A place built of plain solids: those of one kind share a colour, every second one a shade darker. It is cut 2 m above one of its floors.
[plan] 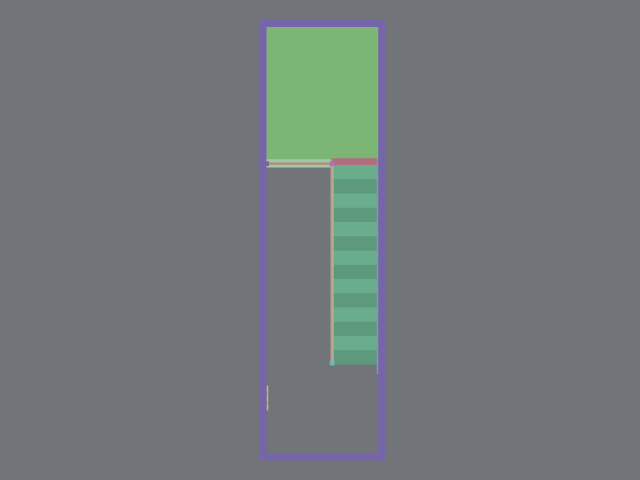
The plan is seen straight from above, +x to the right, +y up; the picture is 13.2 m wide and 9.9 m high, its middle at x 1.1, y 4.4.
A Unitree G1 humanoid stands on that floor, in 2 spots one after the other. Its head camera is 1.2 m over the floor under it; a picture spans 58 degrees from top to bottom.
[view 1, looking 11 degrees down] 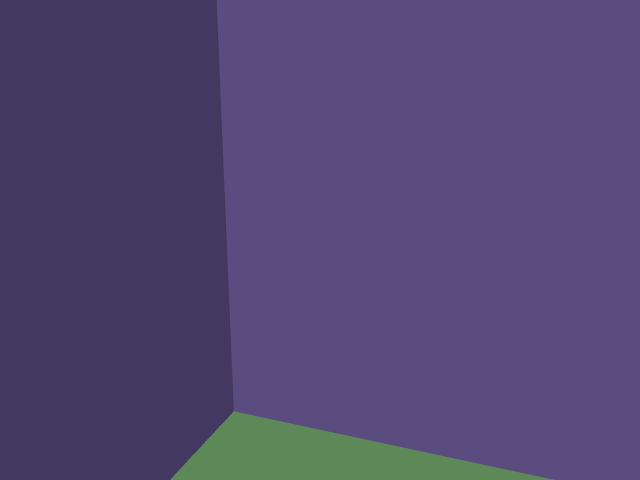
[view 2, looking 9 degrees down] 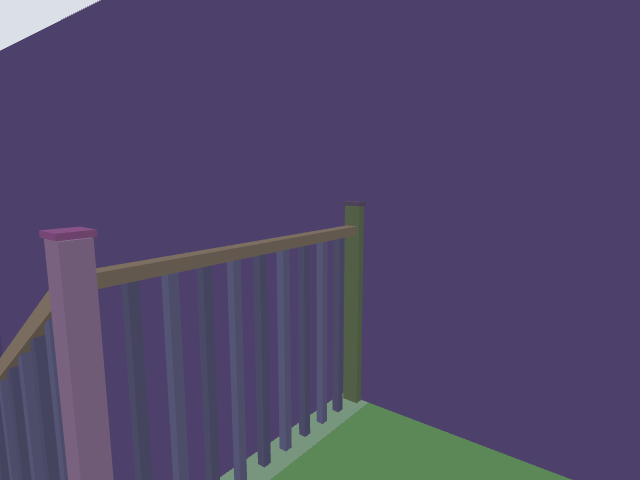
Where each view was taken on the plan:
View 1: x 0.66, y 7.79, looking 19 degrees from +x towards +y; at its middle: wall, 1.77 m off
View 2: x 1.82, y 7.17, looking -142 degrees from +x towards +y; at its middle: rail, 1.91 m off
